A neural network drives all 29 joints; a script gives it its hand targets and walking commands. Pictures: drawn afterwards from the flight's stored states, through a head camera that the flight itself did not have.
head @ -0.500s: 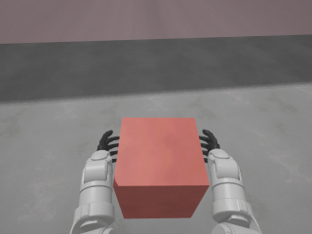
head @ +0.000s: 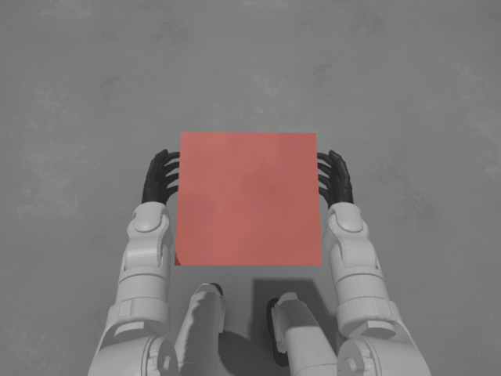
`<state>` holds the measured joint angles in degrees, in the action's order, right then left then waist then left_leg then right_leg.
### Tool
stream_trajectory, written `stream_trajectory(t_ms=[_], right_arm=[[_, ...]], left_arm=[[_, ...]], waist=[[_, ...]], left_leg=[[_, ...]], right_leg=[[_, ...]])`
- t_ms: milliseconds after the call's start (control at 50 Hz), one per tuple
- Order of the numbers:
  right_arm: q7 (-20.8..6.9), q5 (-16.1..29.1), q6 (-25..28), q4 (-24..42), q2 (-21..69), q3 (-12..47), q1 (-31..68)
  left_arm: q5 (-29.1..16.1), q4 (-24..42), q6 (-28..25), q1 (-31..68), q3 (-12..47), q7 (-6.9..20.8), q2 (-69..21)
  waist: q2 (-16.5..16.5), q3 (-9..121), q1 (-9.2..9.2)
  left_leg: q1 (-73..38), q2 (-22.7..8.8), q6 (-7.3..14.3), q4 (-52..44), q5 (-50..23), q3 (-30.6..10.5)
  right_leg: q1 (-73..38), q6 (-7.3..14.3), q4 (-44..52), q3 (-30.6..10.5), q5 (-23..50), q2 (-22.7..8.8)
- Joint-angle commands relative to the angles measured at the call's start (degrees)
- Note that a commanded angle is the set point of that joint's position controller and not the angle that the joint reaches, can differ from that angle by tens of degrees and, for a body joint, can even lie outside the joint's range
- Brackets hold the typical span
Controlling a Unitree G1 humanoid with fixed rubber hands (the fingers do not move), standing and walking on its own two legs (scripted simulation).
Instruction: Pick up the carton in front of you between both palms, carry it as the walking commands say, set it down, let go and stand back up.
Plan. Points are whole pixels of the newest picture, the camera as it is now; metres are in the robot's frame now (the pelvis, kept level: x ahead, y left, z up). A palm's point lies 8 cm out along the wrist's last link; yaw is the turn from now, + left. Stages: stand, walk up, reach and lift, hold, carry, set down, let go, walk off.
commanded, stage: set down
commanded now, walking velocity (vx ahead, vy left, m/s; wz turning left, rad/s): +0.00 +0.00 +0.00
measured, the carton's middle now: (247, 206) +0.37 +0.02 -0.15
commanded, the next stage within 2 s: none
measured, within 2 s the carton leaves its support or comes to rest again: neither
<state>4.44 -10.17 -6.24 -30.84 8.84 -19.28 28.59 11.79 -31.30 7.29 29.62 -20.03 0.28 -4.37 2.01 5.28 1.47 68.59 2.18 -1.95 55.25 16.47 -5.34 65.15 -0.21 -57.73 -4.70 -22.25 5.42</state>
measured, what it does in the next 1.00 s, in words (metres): lowers itself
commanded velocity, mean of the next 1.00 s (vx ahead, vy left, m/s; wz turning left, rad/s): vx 0.00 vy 0.00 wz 0.00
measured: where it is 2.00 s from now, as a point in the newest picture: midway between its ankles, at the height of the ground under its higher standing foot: (243, 336)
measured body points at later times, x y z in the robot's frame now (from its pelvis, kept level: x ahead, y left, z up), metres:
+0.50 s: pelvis -0.03 +0.01 -0.13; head +0.22 +0.03 +0.24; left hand +0.42 +0.18 -0.23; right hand +0.43 -0.12 -0.22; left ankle +0.07 +0.13 -0.66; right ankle +0.03 -0.11 -0.66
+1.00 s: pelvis -0.06 +0.01 -0.25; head +0.27 +0.02 +0.07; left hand +0.44 +0.19 -0.39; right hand +0.46 -0.12 -0.39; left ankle +0.07 +0.13 -0.66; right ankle +0.03 -0.12 -0.66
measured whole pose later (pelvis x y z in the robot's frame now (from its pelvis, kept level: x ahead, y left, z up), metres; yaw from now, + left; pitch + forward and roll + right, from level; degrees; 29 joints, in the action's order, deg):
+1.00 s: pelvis -0.06 +0.01 -0.25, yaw -2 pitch +46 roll -2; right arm 6.6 -5.4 -9.4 -48.5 -4.1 -19.9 64.6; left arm 6.5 -43.9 10.7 61.2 -23.0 -5.4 4.3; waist 2.0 1.8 2.8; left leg 127.7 6.4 -4.3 108.1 26.7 -5.4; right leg 123.9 -4.0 -111.4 -3.5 -34.1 10.4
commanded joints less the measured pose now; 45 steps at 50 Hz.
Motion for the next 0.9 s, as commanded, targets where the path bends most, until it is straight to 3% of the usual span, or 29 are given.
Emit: stream_trajectory(t_ms=[0, 80, 160, 280, 560, 880], right_arm=[[-9.3, 3.6, 0.9, 0.2, 49.4, 33.4, 29.7], [-10.2, 2.7, -2.1, -3.4, 49.5, 30.1, 33.9], [-10.9, 1.8, -3.5, -6.5, 49.0, 26.7, 37.9], [-11.2, 2.4, -3.0, -9.0, 47.2, 24.5, 43.5], [-10.6, 6.6, -2.2, -10.9, 43.7, 25.3, 53.8], [-8.9, 8.0, -2.2, -14.7, 39.0, 23.8, 65.2]], left_arm=[[-4.0, -0.4, -0.8, 27.6, 31.7, 10.1, -48.2], [-3.1, -3.9, 2.1, 31.4, 28.0, 10.7, -48.5], [-2.4, -7.0, 3.9, 35.3, 25.3, 10.7, -49.6], [-2.5, -8.9, 3.8, 40.3, 24.2, 8.9, -50.2], [-6.8, -6.9, 2.4, 51.3, 26.9, 4.6, -47.2], [-8.9, -9.1, 2.1, 63.0, 23.9, 4.8, -41.2]], waist=[[-1.0, 51.0, 1.71], [-0.3, 45.5, 1.65], [-0.8, 44.9, 0.94], [-2.3, 49.8, 0.5], [-3.3, 58.8, 1.02], [-1.5, 58.9, 2.5]], left_leg=[[-26.8, 5.4, 0.9, 4.9, -20.1, 4.2], [-17.6, 5.6, 1.2, 7.9, -8.6, 4.9], [-12.7, 5.8, 1.1, 11.4, -4.6, 5.2], [-8.5, 6.4, 0.3, 17.4, -5.5, 5.5], [-1.0, 7.0, -1.2, 30.9, -6.3, 6.5], [13.0, 6.3, -1.5, 44.2, -5.0, 8.9]], right_leg=[[-12.0, -3.3, 1.4, 0.9, 20.9, 3.3], [-3.3, -2.8, -1.5, 2.1, 8.5, 3.7], [4.4, -2.1, -5.5, 3.1, 3.5, 4.1], [13.5, -1.6, -12.9, 4.3, 2.9, 5.1], [26.3, -1.8, -28.0, 6.7, 2.2, 6.4], [34.4, -2.3, -40.4, 7.7, 1.5, 6.3]])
